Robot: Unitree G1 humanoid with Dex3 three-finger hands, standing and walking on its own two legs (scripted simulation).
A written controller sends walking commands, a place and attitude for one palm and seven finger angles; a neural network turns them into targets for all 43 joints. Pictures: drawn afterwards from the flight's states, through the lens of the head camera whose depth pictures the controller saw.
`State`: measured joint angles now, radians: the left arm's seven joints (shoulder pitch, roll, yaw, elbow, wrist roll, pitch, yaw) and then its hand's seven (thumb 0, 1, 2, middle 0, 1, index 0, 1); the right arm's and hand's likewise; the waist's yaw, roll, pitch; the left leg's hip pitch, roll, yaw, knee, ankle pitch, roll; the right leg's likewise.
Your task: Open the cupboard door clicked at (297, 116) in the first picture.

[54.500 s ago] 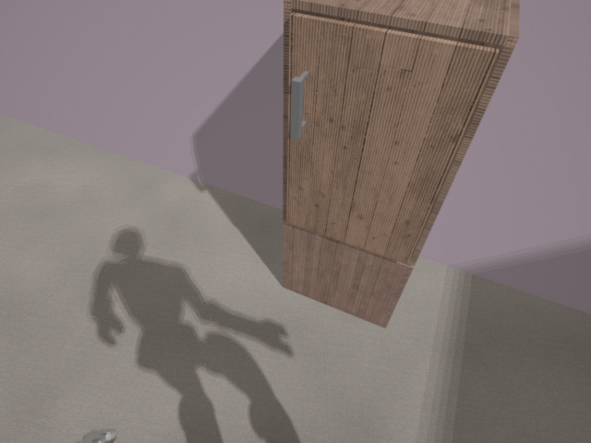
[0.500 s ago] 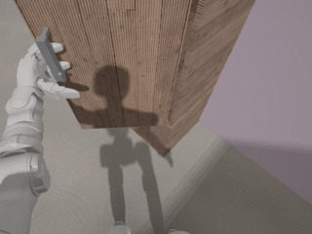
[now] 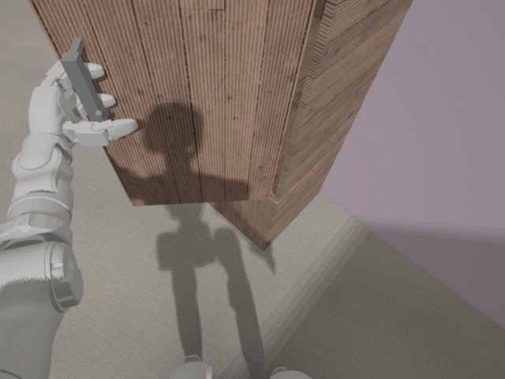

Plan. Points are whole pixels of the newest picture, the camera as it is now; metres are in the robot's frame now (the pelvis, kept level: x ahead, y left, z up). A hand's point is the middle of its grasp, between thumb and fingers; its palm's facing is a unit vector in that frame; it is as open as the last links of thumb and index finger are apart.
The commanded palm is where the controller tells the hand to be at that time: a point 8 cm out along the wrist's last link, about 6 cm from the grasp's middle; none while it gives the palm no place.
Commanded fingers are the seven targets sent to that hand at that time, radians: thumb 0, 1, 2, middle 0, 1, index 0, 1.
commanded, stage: close the thumb around the handle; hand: left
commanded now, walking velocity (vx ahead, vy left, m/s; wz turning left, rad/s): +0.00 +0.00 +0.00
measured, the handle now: (90, 87) +0.55 +0.22 +0.12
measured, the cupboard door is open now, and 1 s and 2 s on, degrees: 48 66 91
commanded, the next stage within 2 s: pull the door open along its arc in 0.40 s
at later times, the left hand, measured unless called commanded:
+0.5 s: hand (102, 113) +0.50 +0.20 +0.12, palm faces +0.04 -1.00 +0.02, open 5.5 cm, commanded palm +0.48 +0.24 +0.12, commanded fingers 0.00 0.90 0.90 -0.40 -1.35 -0.40 -1.35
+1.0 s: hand (113, 171) +0.39 +0.17 +0.12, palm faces +0.00 -1.00 +0.03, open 6.0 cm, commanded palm +0.33 +0.23 +0.12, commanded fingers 0.00 0.90 0.90 -0.40 -1.35 -0.40 -1.35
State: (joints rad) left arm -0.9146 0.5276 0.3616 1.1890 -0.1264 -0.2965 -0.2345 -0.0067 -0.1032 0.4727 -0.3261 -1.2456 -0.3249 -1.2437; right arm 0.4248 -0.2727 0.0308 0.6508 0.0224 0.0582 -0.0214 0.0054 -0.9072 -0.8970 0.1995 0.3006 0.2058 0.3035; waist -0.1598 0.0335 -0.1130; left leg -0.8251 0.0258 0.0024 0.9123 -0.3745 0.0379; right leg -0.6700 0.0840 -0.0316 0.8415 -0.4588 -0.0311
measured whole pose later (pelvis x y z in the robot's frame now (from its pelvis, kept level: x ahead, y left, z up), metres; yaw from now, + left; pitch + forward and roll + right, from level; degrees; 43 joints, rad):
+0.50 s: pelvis +0.00 +0.00 +0.00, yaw -1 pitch +16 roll -3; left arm -0.89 0.52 0.38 1.16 -0.12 -0.29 -0.24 0.01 0.75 0.83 -0.35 -1.35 -0.39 -1.35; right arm 0.42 -0.27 0.03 0.64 0.02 0.06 -0.02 0.01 -0.91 -0.90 0.20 0.30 0.21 0.30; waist -0.16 0.03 -0.12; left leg -0.81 0.03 0.01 0.91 -0.38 0.04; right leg -0.66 0.09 -0.02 0.84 -0.46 -0.03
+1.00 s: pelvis +0.02 -0.01 +0.02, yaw -2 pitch +10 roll -1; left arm -0.27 0.28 0.26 0.50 -0.26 -0.21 -0.20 0.01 0.72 0.74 -0.36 -1.35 -0.34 -1.32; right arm 0.36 -0.26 0.01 0.55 0.06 0.05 0.00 0.01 -0.91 -0.90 0.20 0.30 0.20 0.30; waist -0.07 0.04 -0.16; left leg -0.60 0.03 0.05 0.80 -0.38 0.03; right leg -0.48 0.08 0.02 0.76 -0.45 -0.04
